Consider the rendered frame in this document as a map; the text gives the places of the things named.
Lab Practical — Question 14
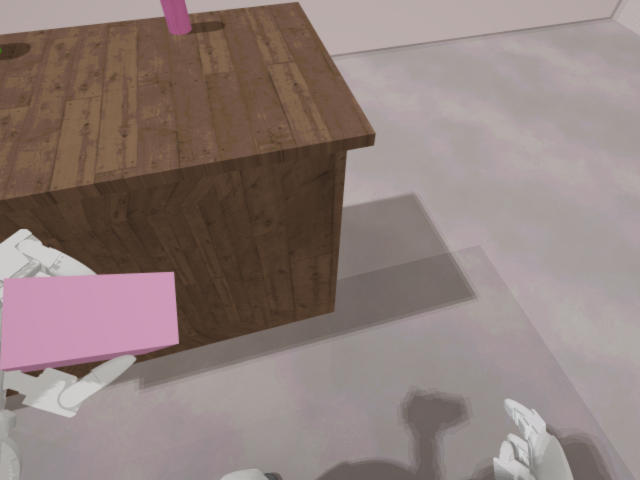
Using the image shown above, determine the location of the left robot forearm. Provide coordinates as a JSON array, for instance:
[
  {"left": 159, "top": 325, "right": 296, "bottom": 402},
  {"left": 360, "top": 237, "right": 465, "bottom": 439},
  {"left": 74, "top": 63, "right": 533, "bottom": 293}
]
[{"left": 0, "top": 410, "right": 23, "bottom": 480}]

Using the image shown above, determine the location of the left robot hand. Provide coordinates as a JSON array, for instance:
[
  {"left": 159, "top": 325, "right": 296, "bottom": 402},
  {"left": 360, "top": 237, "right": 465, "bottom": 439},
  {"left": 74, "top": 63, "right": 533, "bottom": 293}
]
[{"left": 0, "top": 229, "right": 136, "bottom": 418}]

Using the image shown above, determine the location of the table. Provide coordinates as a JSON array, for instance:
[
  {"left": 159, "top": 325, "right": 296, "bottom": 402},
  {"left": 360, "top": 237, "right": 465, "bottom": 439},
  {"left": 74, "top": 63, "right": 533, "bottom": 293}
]
[{"left": 0, "top": 2, "right": 376, "bottom": 397}]

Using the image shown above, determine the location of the sponge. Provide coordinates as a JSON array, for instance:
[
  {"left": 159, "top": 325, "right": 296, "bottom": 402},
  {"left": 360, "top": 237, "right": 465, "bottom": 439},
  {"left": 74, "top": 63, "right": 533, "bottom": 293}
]
[{"left": 0, "top": 272, "right": 179, "bottom": 373}]

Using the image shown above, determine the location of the right robot hand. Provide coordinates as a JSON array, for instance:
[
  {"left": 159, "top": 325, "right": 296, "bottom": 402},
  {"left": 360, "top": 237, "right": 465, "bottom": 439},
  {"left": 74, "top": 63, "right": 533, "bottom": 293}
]
[{"left": 493, "top": 399, "right": 574, "bottom": 480}]

